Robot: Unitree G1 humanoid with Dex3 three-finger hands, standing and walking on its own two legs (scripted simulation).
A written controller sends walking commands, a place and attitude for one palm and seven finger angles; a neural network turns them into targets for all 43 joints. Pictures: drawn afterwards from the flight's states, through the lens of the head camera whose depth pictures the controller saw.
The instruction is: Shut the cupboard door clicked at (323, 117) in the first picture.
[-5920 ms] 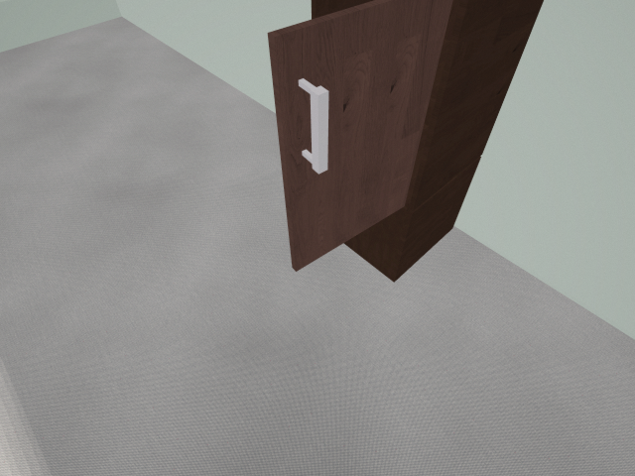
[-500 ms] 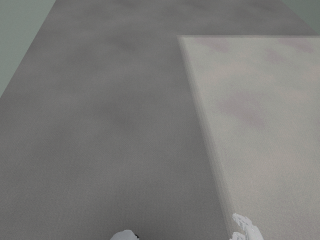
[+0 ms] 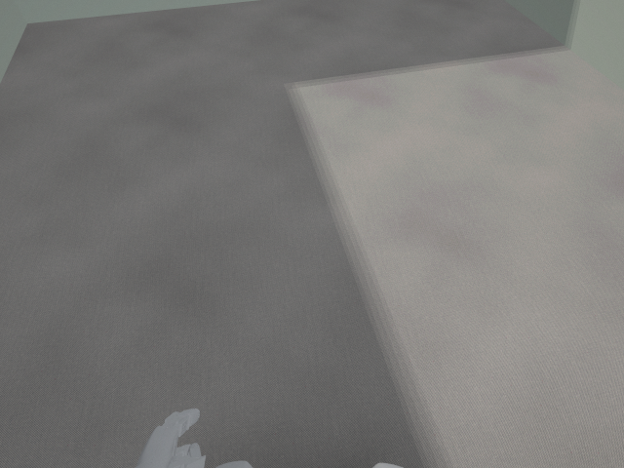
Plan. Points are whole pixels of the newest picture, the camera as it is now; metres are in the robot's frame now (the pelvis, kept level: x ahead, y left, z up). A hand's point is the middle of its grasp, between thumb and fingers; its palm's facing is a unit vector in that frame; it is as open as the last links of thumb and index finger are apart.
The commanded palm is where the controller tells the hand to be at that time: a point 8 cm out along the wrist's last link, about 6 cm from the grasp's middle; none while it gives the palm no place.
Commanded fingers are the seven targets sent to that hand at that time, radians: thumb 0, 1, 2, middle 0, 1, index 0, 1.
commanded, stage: walk to a spot facing it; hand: left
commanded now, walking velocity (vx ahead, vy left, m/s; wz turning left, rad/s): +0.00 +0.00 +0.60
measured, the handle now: out of the picture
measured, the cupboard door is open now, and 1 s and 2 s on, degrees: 83 83 83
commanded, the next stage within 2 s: none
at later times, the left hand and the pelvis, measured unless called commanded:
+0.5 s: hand out of the picture +0.13 +0.22 -0.15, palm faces +0.30 -0.91 -0.28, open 7.4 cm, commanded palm none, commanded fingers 0.00 0.90 0.90 -0.20 -0.30 -0.20 -0.30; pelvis +0.09 -0.02 +0.00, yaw +17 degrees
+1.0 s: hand out of the picture +0.01 +0.14 -0.18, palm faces +0.63 -0.74 -0.24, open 7.4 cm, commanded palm none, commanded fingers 0.00 0.90 0.90 -0.20 -0.30 -0.20 -0.30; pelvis +0.11 -0.04 +0.00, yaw +38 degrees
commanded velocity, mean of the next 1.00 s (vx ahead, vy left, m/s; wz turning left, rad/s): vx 0.00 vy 0.00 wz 0.60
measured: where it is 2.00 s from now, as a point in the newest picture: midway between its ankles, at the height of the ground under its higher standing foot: outside the picture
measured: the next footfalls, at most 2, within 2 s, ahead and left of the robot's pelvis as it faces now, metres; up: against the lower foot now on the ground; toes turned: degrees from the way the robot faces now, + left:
left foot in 0.20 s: +0.12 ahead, +0.13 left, +0.00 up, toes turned +16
right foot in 0.52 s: +0.17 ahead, -0.13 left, +0.00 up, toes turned +14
